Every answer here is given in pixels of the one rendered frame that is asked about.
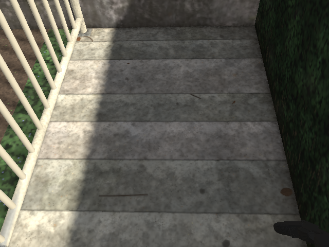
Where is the robot right hand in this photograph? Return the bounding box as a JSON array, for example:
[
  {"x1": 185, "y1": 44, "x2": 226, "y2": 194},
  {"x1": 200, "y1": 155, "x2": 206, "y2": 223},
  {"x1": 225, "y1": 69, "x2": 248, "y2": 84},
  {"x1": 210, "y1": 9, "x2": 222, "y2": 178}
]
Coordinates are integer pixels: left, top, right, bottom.
[{"x1": 273, "y1": 220, "x2": 329, "y2": 247}]

